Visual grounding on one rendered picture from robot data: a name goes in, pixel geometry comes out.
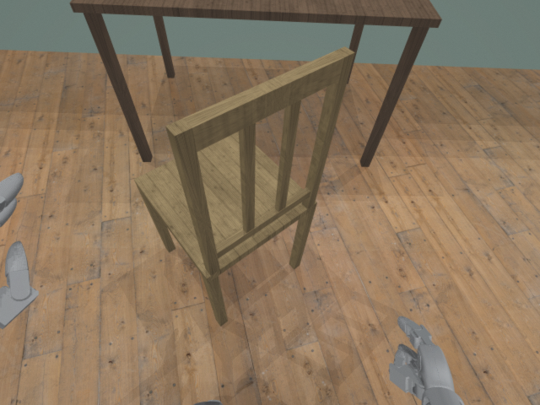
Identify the right robot forearm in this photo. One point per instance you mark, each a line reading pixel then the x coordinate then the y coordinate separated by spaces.
pixel 440 396

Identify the left robot hand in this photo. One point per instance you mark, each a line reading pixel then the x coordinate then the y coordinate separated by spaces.
pixel 15 297

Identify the right robot hand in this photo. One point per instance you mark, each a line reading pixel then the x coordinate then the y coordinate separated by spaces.
pixel 416 372

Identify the table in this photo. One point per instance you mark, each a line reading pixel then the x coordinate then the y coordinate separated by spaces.
pixel 419 14

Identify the chair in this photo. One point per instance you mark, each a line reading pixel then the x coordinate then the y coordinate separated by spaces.
pixel 222 197

